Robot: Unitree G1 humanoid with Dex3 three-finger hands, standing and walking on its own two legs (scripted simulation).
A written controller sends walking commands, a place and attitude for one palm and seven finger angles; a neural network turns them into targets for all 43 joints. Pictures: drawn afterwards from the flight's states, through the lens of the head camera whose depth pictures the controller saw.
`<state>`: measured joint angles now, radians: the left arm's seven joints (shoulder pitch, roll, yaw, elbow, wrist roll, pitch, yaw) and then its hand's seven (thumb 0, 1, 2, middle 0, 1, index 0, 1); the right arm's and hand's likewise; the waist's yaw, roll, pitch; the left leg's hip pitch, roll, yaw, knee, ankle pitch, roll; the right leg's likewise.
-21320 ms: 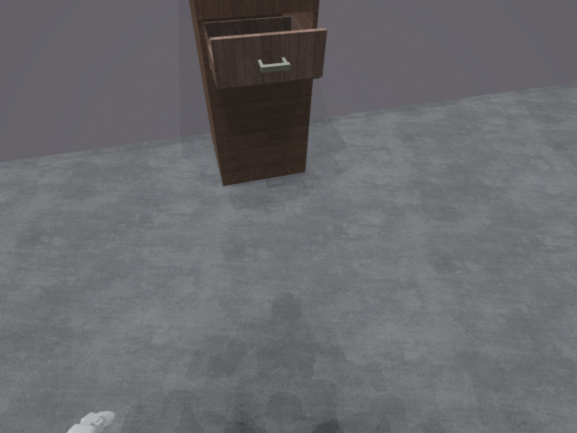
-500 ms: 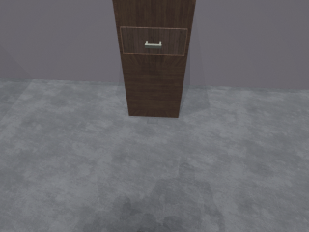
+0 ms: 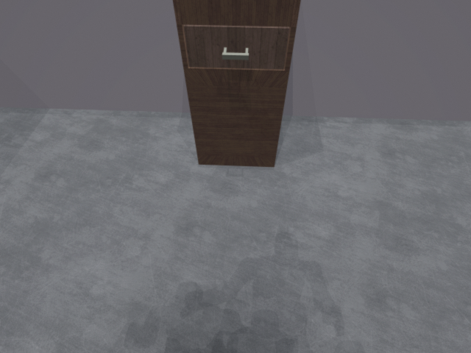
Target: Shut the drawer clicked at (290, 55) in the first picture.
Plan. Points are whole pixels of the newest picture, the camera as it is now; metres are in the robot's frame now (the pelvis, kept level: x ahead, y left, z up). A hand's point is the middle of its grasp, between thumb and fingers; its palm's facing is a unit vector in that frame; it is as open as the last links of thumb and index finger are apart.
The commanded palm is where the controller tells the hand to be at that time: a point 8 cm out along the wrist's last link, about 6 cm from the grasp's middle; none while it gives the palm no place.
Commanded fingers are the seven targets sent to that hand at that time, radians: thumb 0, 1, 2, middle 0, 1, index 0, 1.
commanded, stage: look to check the result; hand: left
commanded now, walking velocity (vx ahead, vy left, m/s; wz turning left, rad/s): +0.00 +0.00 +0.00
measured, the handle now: (235, 53) +1.12 +0.06 -0.08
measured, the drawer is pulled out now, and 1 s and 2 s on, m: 0.00 0.00 0.00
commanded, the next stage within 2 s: stand and wait in 0.40 s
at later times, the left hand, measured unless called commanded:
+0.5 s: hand (129, 332) +0.18 +0.22 -0.14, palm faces -0.04 -0.94 -0.34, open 7.4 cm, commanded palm none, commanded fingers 0.00 0.90 0.90 -0.20 -0.30 -0.20 -0.30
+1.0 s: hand (125, 338) +0.17 +0.23 -0.15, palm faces -0.05 -0.94 -0.34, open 7.4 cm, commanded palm none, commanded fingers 0.00 0.90 0.90 -0.20 -0.30 -0.20 -0.30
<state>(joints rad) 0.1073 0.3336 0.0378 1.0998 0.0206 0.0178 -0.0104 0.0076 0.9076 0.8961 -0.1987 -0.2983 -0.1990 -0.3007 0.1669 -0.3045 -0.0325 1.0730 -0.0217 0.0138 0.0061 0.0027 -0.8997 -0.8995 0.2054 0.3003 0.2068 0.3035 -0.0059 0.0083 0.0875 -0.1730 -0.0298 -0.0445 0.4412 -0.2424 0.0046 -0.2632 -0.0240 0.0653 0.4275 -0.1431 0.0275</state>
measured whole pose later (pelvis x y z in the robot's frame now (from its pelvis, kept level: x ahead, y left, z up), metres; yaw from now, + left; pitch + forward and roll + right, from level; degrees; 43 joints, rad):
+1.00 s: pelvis +0.06 -0.01 +0.00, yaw -1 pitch -1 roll +0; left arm 0.04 0.32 0.03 1.11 0.01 0.00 0.00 0.01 0.91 0.90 -0.20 -0.30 -0.20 -0.30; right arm 0.12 -0.33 -0.02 1.10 -0.01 0.00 -0.01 0.00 -0.90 -0.90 0.20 0.30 0.21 0.30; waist -0.02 0.01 0.09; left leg -0.05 0.01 -0.04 0.33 -0.27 -0.02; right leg -0.17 0.01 0.07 0.37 -0.19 0.01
